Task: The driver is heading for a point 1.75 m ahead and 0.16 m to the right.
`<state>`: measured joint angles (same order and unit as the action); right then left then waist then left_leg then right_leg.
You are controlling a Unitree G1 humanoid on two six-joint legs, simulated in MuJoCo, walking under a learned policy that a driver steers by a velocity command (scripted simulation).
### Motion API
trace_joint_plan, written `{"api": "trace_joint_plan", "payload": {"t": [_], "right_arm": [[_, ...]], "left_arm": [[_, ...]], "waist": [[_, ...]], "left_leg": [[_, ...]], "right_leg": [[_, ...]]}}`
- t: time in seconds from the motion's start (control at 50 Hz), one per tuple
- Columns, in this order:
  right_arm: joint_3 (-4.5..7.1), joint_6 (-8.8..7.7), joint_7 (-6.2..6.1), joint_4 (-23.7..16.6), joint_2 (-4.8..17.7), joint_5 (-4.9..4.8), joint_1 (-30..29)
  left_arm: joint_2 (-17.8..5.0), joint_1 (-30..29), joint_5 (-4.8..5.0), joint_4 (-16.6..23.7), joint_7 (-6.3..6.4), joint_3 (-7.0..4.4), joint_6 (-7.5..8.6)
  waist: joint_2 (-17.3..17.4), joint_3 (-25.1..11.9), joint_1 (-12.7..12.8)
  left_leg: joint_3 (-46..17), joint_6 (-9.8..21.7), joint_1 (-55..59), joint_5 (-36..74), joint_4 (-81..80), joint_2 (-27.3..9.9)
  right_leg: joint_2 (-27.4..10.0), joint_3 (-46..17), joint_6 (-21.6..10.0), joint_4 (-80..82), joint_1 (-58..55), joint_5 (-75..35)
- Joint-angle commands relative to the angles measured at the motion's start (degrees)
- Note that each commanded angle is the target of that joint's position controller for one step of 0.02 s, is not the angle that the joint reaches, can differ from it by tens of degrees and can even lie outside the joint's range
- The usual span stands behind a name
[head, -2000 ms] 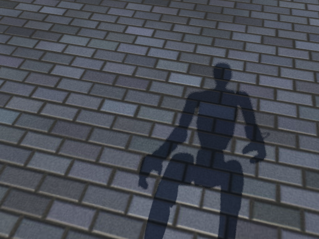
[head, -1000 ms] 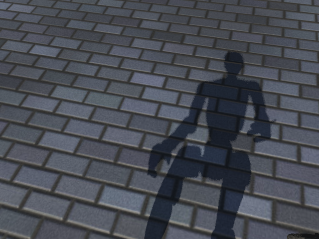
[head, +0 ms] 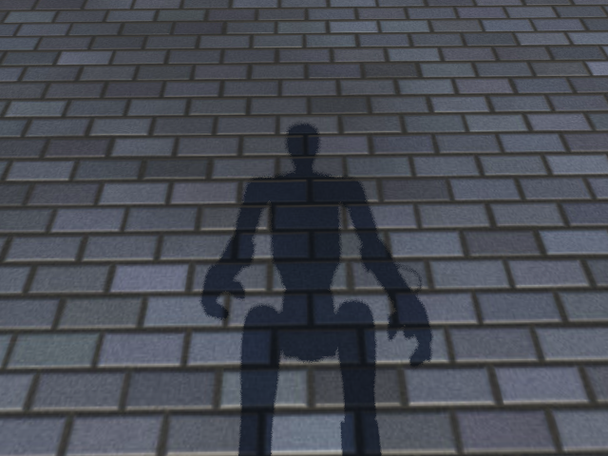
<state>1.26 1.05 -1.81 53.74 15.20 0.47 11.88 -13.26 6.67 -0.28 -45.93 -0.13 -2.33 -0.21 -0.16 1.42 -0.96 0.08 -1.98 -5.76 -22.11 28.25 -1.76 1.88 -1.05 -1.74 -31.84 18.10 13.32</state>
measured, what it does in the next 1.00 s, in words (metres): stands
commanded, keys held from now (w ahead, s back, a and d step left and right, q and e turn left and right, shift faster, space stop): no key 1.00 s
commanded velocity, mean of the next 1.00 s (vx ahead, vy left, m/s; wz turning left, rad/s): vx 0.01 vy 0.00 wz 0.00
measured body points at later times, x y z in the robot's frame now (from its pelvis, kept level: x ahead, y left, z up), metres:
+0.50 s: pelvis -0.02 +0.01 +0.00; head -0.01 +0.01 +0.45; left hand +0.08 +0.26 -0.14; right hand -0.02 -0.24 -0.15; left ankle -0.08 +0.14 -0.73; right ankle +0.04 -0.10 -0.73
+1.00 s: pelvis -0.02 +0.02 +0.00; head -0.01 +0.02 +0.45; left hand +0.05 +0.26 -0.15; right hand -0.05 -0.22 -0.15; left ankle -0.08 +0.14 -0.73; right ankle +0.04 -0.10 -0.73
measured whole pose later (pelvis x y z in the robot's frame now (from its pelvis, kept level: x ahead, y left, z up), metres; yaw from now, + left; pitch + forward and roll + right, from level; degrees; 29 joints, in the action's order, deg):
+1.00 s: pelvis -0.02 +0.02 +0.00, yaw -1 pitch -1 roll +0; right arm 0.0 -1.3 -2.3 62.4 9.9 0.3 20.8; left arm -11.7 7.5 0.3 -64.0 2.2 -2.1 -1.6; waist -0.2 2.3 0.0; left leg 1.0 -0.5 -5.9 -20.4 27.4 -0.6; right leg 0.8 -2.2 -0.1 -28.7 17.3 10.2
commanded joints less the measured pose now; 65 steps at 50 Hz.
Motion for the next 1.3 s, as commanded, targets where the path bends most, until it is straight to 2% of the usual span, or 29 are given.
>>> {"api": "trace_joint_plan", "payload": {"t": [0.02,0.24,0.62,0.92,1.3], "right_arm": [[1.31,-0.05,-0.42,-0.27,5.95,0.01,2.97],[0.82,-1.11,-0.62,3.84,4.62,0.01,4.62],[-0.26,-2.28,-0.67,7.41,1.35,0.01,10.59],[-0.43,-2.52,-0.67,8.27,-0.08,-0.13,13.81],[-0.32,-2.66,-0.62,8.56,-1.13,-0.24,16.32]], "left_arm": [[-6.35,-2.08,0.05,1.9,0.39,-1.72,0.62],[-6.37,-2.1,0.22,-4.67,1.78,-1.93,-0.26],[-5.06,-1.26,0.39,-12.96,2.21,-1.19,-0.88],[-4.33,0.37,0.53,-16.08,2.5,-0.67,-0.95],[-3.82,2.08,0.67,-17.33,2.81,-0.4,-0.96]], "waist": [[-0.33,-4.08,-0.52],[-0.29,-0.8,0.13],[0.38,1.24,0.78],[0.55,1.48,0.97],[0.65,1.76,1.02]], "left_leg": [[-0.79,0.74,-4.85,12.79,-3.91,-1.17],[-0.34,1.28,-8.36,7.1,-5.8,-0.73],[-0.09,1.87,-10.67,4.8,-7.29,-0.2],[-0.04,2.2,-10.53,6.67,-7.67,-0.02],[-0.07,2.48,-10.37,8.3,-7.92,0.09]], "right_leg": [[-5.14,-5.55,-3.59,3.47,-9.0,-20.98],[-3.87,-4.4,-2.1,5.45,-9.13,-10.5],[-3.03,-3.44,-1.13,6.51,-8.95,-7.21],[-2.91,-3.13,-0.92,6.39,-9.02,-9.25],[-2.96,-2.89,-0.69,6.03,-9.19,-11.11]]}}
